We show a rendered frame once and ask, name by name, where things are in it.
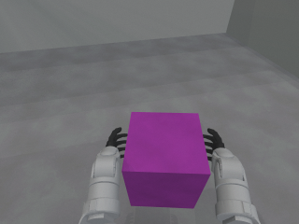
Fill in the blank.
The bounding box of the carton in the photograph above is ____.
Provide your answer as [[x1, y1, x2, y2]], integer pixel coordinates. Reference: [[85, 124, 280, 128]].
[[121, 112, 211, 209]]

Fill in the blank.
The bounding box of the robot left hand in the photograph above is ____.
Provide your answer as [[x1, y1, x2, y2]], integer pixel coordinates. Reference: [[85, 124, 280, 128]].
[[106, 127, 128, 158]]

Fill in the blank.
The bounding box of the robot left forearm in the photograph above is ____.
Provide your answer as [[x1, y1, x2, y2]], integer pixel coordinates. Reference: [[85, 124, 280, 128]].
[[78, 146, 121, 224]]

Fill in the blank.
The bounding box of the robot right forearm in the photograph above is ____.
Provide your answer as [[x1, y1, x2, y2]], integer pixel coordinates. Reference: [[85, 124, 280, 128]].
[[211, 147, 261, 224]]

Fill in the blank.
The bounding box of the robot right hand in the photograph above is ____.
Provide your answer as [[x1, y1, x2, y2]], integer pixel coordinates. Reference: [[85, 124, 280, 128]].
[[203, 128, 225, 161]]

